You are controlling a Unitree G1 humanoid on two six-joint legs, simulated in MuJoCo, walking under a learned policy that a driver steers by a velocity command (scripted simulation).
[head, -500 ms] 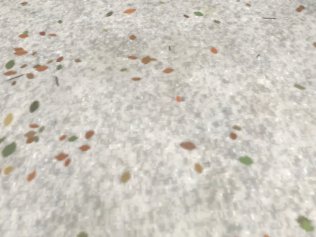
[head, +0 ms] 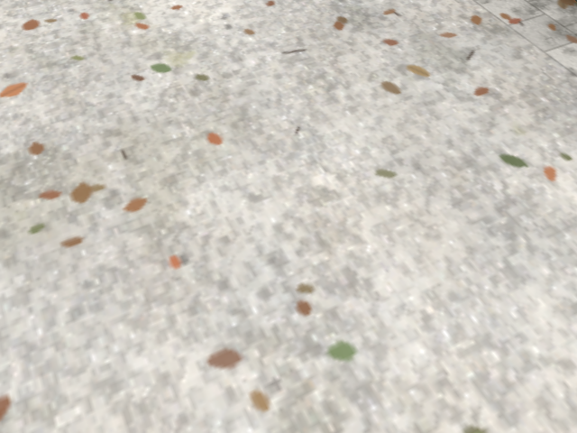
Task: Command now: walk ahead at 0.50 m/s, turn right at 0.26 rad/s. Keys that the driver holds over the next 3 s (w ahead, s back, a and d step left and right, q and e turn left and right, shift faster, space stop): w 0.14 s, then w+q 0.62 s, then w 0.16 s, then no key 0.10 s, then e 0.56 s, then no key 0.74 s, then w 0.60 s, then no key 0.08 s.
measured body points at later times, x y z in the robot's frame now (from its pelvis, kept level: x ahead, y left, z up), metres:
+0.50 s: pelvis +0.26 -0.05 +0.00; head +0.28 -0.05 +0.45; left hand +0.22 +0.21 -0.14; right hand +0.38 -0.29 -0.14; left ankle +0.38 +0.11 -0.68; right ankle +0.19 -0.11 -0.75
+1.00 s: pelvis +0.52 +0.03 +0.00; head +0.54 +0.05 +0.45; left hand +0.57 +0.31 -0.13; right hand +0.62 -0.22 -0.13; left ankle +0.46 +0.06 -0.75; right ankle +0.70 -0.09 -0.68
